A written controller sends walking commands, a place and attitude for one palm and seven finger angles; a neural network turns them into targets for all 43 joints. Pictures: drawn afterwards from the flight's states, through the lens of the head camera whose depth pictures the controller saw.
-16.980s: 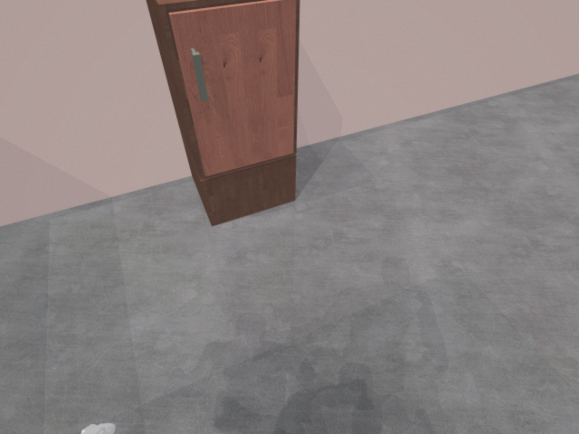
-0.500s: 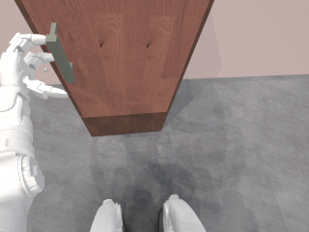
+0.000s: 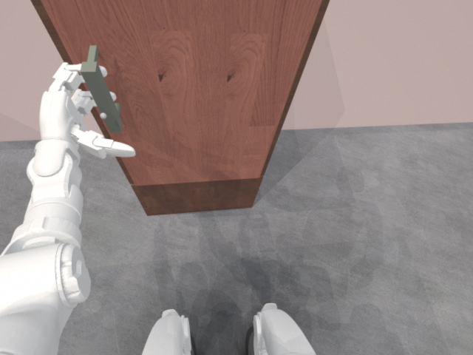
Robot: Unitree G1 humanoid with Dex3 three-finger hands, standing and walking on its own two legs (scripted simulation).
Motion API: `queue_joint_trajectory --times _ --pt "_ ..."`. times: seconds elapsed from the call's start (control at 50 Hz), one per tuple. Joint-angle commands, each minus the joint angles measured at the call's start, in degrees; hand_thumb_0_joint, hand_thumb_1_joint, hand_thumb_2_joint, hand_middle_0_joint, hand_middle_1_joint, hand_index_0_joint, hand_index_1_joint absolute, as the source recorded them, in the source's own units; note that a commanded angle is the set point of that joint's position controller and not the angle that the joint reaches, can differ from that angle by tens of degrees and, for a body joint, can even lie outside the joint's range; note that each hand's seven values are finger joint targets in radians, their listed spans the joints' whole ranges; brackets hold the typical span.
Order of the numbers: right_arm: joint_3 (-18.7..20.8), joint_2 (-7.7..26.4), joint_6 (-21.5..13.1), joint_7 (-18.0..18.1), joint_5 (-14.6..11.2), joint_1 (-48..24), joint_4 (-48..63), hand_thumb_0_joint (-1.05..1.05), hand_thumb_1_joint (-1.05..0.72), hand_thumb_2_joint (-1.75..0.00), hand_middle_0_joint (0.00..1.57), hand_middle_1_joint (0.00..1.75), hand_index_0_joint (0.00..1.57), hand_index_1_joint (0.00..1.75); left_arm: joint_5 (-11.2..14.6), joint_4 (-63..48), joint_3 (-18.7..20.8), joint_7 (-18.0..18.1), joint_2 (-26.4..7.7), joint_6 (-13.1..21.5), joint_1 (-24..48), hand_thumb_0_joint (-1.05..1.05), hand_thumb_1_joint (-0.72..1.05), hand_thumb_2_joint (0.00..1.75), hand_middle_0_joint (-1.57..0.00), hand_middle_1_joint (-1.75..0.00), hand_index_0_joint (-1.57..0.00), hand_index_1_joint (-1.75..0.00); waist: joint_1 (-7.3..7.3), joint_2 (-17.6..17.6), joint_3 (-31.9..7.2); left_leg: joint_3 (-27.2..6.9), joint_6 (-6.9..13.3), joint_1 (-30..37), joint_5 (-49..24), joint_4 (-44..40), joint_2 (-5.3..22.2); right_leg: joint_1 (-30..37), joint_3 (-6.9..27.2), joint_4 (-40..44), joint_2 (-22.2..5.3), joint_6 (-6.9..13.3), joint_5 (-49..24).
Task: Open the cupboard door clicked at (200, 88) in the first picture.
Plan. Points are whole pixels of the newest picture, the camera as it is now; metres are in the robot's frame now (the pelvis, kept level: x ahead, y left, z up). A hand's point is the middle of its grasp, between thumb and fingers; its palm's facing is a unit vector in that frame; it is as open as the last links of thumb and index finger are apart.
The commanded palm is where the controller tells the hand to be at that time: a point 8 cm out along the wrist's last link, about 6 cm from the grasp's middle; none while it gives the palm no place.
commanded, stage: slide the fingers in behind the handle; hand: left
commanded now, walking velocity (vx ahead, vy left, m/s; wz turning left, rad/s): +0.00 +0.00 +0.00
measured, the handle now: (105, 92) +0.55 +0.20 +0.06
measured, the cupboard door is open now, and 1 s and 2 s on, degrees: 0 0 9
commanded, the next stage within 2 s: close the thumb around the handle in 0.76 s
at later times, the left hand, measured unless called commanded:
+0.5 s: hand (119, 111) +0.51 +0.17 +0.06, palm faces +0.04 -1.00 -0.03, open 13.9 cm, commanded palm +0.48 +0.21 +0.06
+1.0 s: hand (119, 111) +0.51 +0.17 +0.06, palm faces +0.04 -1.00 -0.03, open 13.5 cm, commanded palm +0.49 +0.21 +0.06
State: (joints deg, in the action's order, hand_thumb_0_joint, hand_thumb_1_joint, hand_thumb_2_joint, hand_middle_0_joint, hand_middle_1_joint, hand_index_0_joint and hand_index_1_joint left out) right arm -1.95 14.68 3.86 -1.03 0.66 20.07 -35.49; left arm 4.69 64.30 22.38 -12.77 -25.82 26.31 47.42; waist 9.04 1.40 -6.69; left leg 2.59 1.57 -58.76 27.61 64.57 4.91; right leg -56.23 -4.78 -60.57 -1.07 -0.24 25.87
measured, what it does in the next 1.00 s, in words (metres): stands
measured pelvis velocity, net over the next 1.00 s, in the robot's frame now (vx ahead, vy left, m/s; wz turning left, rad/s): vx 0.00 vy -0.01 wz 0.01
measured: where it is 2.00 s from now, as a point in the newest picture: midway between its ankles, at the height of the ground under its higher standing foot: outside the picture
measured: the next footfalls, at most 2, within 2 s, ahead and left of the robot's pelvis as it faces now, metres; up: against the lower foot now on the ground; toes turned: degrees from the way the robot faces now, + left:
none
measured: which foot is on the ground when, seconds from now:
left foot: down 0.00-1.00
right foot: down 0.00-1.00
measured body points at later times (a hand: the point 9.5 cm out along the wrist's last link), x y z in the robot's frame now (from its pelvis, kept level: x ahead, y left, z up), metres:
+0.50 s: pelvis +0.00 -0.01 +0.00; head +0.13 +0.01 +0.42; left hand +0.50 +0.22 +0.06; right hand +0.01 -0.27 -0.12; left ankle +0.02 +0.10 -0.65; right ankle +0.02 -0.13 -0.65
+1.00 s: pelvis +0.00 -0.01 +0.00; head +0.14 +0.01 +0.43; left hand +0.50 +0.22 +0.06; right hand +0.02 -0.27 -0.12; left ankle +0.02 +0.10 -0.65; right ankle +0.02 -0.13 -0.65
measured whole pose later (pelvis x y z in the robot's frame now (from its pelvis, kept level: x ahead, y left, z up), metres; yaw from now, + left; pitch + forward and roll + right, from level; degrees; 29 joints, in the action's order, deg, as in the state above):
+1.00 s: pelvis +0.00 -0.01 +0.00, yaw +1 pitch +23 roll -3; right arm -1.5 14.9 3.2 -1.2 1.1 20.5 -36.2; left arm 4.0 66.0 20.4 -9.0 -24.5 27.0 50.2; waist 9.3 1.7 -6.5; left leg 2.0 1.0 -60.3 27.7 65.0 4.7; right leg -57.8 -5.1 -61.6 -1.1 0.3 26.6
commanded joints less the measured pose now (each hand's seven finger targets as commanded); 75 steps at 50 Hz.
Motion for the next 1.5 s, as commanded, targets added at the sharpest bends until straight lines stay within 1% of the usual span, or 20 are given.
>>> queue_joint_trajectory --times 0.0,0.06,0.12,0.24,0.3,0.38,0.56,0.74,0.82,0.84,0.88,0.94,0.98,1.04,1.08,1.16,1.22,1.3,1.34,1.48 --pt "3.93 10.16 -1.17 0.91 0.24 8.79 3.27 0.00 -0.90 -0.90 0.20 0.30 0.20 0.30 1.08 -12.52 1.16 0.93 -13.55 4.40 24.08 0.00 -0.50 0.30 -0.30 -1.20 -0.30 -1.20 0.17 5.95 -26.67 -4.86 -0.34 20.96 -19.13 -7.25 -3.30 10.00 2.29 6.33 3.48 1.29 -15.70" --pt "3.66 10.29 -1.32 1.12 0.08 8.58 2.81 0.00 -0.90 -0.90 0.20 0.30 0.20 0.30 0.80 -10.25 0.04 0.90 -13.15 4.01 26.52 0.00 -0.50 0.30 -0.30 -1.20 -0.30 -1.20 1.54 4.12 -23.86 -4.85 -0.14 17.44 -14.97 -7.31 -3.32 9.19 2.57 6.70 3.35 0.96 -13.00" --pt "3.83 10.48 -1.62 1.23 0.21 8.85 2.91 0.00 -0.90 -0.90 0.20 0.30 0.20 0.30 1.03 -11.75 1.66 0.83 -14.80 4.52 25.96 0.00 -0.50 0.30 -0.30 -1.20 -0.30 -1.20 0.52 5.76 -27.74 -4.81 -0.20 19.48 -16.95 -6.91 -3.38 10.13 2.77 6.23 3.32 1.17 -14.41" --pt "3.87 10.28 -1.82 0.93 0.38 9.26 1.98 0.00 -0.90 -0.90 0.20 0.30 0.20 0.30 1.24 -10.61 -2.16 1.37 -9.94 3.74 28.68 0.00 -0.50 0.30 -0.30 -1.20 -0.30 -1.20 2.02 6.61 -26.37 -5.18 -0.30 20.36 -17.06 -6.60 -3.25 7.11 2.31 6.38 3.32 1.09 -13.63" --pt "3.90 10.63 -1.93 1.14 0.59 9.87 2.10 0.00 -0.90 -0.90 0.20 0.30 0.20 0.30 0.88 -9.69 1.12 2.50 -13.46 3.35 28.19 0.00 -0.50 0.30 -0.30 -1.20 -0.30 -1.20 1.55 4.03 -26.36 -4.95 0.11 17.52 -15.98 -6.30 -3.45 9.08 2.68 6.22 3.39 1.02 -13.67" --pt "4.00 10.10 -1.93 0.66 0.87 9.92 2.32 0.00 -0.90 -0.90 0.20 0.30 0.20 0.30 -0.05 -12.70 -0.28 3.71 -11.86 4.50 28.88 0.00 -0.50 0.30 -0.30 -1.20 -0.30 -1.20 1.04 7.54 -29.88 -5.11 -0.34 21.28 -19.71 -6.23 -3.40 8.91 2.41 5.60 3.29 1.15 -15.88" --pt "4.09 10.23 -1.48 0.66 0.61 10.26 1.91 0.00 -0.90 -0.90 0.20 0.30 0.20 0.30 0.11 -10.24 -0.23 3.79 -11.46 4.09 27.38 0.00 -0.50 0.30 -0.30 -1.20 -0.30 -1.20 1.65 4.20 -26.71 -4.80 -0.18 19.16 -18.29 -6.69 -3.33 9.72 2.47 6.36 3.50 0.97 -15.97" --pt "4.20 10.04 -1.63 0.58 0.81 10.29 1.55 0.00 -0.90 -0.90 0.20 0.30 0.20 0.30 0.13 -11.27 -2.62 3.77 -8.65 4.62 28.81 0.00 -0.50 0.30 -0.30 -1.20 -0.30 -1.20 2.02 7.04 -27.92 -5.27 -0.45 22.77 -20.49 -6.35 -3.18 6.82 2.02 6.01 3.38 1.15 -16.20" --pt "4.22 10.23 -1.55 0.71 0.79 10.31 1.65 0.00 -0.90 -0.90 0.20 0.30 0.20 0.30 0.06 -11.01 -0.41 3.90 -11.24 4.62 27.58 0.00 -0.50 0.30 -0.30 -1.20 -0.30 -1.20 1.29 5.56 -28.72 -4.94 -0.25 20.96 -20.34 -6.22 -3.40 9.37 2.40 5.83 3.33 1.09 -17.36" --pt "4.04 9.97 -1.51 0.59 0.69 9.99 1.88 0.00 -0.90 -0.90 0.20 0.30 0.20 0.30 0.07 -10.27 -1.95 3.75 -9.36 4.36 27.30 0.00 -0.50 0.30 -0.30 -1.20 -0.30 -1.20 1.46 5.77 -27.42 -4.91 -0.34 20.57 -19.62 -6.52 -3.51 8.85 2.22 6.00 3.35 1.11 -16.63" --pt "4.18 10.20 -1.48 0.60 0.69 9.97 1.59 0.00 -0.90 -0.90 0.20 0.30 0.20 0.30 0.17 -10.52 -2.24 3.89 -9.10 4.19 28.70 0.00 -0.39 0.35 -0.31 -1.21 -0.31 -1.21 2.25 5.01 -26.30 -5.12 -0.23 20.53 -18.61 -6.62 -3.35 7.93 2.10 6.36 3.34 1.03 -15.55" --pt "4.09 10.22 -1.46 0.76 0.70 10.08 1.73 0.00 -0.90 -0.90 0.20 0.30 0.20 0.30 -0.10 -10.10 -1.33 3.93 -10.54 4.25 28.70 0.00 -0.22 0.42 -0.32 -1.23 -0.32 -1.23 1.85 5.05 -27.43 -4.98 -0.15 19.71 -18.68 -6.22 -3.55 8.86 2.43 6.02 3.26 1.03 -16.07" --pt "4.09 10.09 -1.51 0.74 0.65 9.86 1.72 0.00 -0.90 -0.90 0.20 0.30 0.20 0.30 -0.29 -9.46 -3.41 3.80 -8.12 3.91 29.03 0.00 -0.11 0.47 -0.33 -1.24 -0.33 -1.24 2.56 5.54 -25.86 -5.19 -0.24 20.23 -17.90 -6.55 -3.44 7.00 2.09 6.23 3.25 1.06 -14.80" --pt "4.24 10.22 -1.50 0.59 0.87 10.18 1.67 0.00 -0.90 -0.90 0.20 0.30 0.20 0.30 -0.19 -10.08 -2.74 4.05 -8.44 4.18 28.59 0.00 0.06 0.54 -0.34 -1.26 -0.34 -1.26 1.80 6.85 -28.32 -5.55 -0.47 22.71 -20.29 -6.18 -3.35 6.37 1.80 5.72 3.33 1.29 -15.59" --pt "4.20 10.14 -1.51 0.57 0.90 10.06 1.43 0.00 -0.90 -0.90 0.20 0.30 0.20 0.30 -0.28 -10.85 -4.03 4.08 -7.45 4.20 30.79 0.00 0.17 0.59 -0.35 -1.27 -0.35 -1.27 2.63 6.85 -27.54 -5.78 -0.45 22.55 -19.42 -6.32 -3.28 5.89 1.75 5.90 3.32 1.18 -14.84" --pt "4.27 10.26 -1.49 0.64 0.92 10.36 1.34 0.00 -0.90 -0.90 0.20 0.30 0.20 0.30 -0.18 -10.26 -2.76 4.37 -8.57 4.13 29.74 0.00 0.40 0.68 -0.36 -1.30 -0.36 -1.30 2.38 5.18 -28.07 -5.48 -0.18 21.52 -19.30 -6.10 -3.42 7.33 2.06 6.08 3.36 1.08 -15.59" --pt "4.26 10.01 -1.48 0.48 0.91 10.24 1.64 0.00 -0.90 -0.90 0.20 0.30 0.20 0.30 -0.08 -12.39 -3.51 4.09 -7.77 4.61 29.34 0.00 0.56 0.76 -0.38 -1.31 -0.38 -1.31 1.79 7.62 -30.16 -5.63 -0.50 23.92 -21.76 -6.22 -3.35 7.27 1.83 5.66 3.33 1.27 -16.88" --pt "4.10 10.07 -1.44 0.52 0.87 10.14 1.65 0.00 -0.90 -0.90 0.20 0.30 0.20 0.30 0.13 -10.70 -3.23 4.22 -7.84 4.38 28.45 0.00 0.79 0.85 -0.39 -1.34 -0.39 -1.34 2.00 5.49 -26.84 -5.44 -0.28 21.41 -19.34 -6.66 -3.43 7.78 1.85 6.14 3.54 1.29 -15.72" --pt "4.27 10.11 -1.40 0.49 0.93 10.22 1.52 0.00 -0.90 -0.90 0.20 0.30 0.20 0.30 -0.01 -11.75 -2.77 4.33 -8.50 4.76 28.70 0.00 0.90 0.90 -0.40 -1.35 -0.40 -1.35 1.78 6.15 -28.57 -5.43 -0.38 22.36 -20.32 -6.52 -3.45 8.16 1.99 6.09 3.44 1.17 -16.42" --pt "4.50 9.97 -1.40 0.34 0.91 10.11 1.47 0.00 -0.90 -0.90 0.20 0.30 0.20 0.30 0.01 -12.45 -3.74 4.27 -6.91 5.44 27.15 0.00 0.90 0.90 -0.40 -1.35 -0.40 -1.35 1.38 6.96 -28.66 -5.68 -0.72 24.38 -22.21 -6.86 -3.20 7.35 1.54 5.87 3.47 1.40 -17.01"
